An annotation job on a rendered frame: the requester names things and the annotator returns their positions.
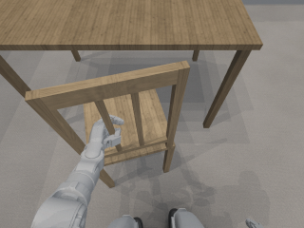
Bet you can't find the right robot hand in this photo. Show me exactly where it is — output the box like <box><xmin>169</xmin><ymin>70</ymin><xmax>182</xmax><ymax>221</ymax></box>
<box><xmin>245</xmin><ymin>218</ymin><xmax>264</xmax><ymax>228</ymax></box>

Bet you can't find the robot right foot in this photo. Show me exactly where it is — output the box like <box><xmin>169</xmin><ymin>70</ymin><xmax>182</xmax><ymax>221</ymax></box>
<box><xmin>168</xmin><ymin>208</ymin><xmax>178</xmax><ymax>228</ymax></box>

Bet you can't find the robot left forearm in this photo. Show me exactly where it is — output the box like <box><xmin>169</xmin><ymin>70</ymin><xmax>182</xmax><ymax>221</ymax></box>
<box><xmin>30</xmin><ymin>142</ymin><xmax>105</xmax><ymax>228</ymax></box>

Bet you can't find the left robot hand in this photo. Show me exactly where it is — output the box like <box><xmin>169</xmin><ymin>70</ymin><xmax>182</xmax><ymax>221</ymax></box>
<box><xmin>88</xmin><ymin>113</ymin><xmax>124</xmax><ymax>149</ymax></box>

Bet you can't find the robot left upper arm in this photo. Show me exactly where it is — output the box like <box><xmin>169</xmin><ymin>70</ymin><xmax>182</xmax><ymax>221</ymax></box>
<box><xmin>32</xmin><ymin>197</ymin><xmax>87</xmax><ymax>228</ymax></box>

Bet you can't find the right robot thigh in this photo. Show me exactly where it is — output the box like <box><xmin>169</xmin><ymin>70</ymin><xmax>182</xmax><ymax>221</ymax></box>
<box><xmin>171</xmin><ymin>211</ymin><xmax>204</xmax><ymax>228</ymax></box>

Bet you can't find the chair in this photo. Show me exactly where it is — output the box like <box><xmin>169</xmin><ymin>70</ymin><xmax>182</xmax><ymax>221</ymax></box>
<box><xmin>25</xmin><ymin>61</ymin><xmax>190</xmax><ymax>188</ymax></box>

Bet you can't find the table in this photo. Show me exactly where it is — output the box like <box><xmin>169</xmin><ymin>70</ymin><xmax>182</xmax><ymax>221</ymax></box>
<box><xmin>0</xmin><ymin>0</ymin><xmax>263</xmax><ymax>128</ymax></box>

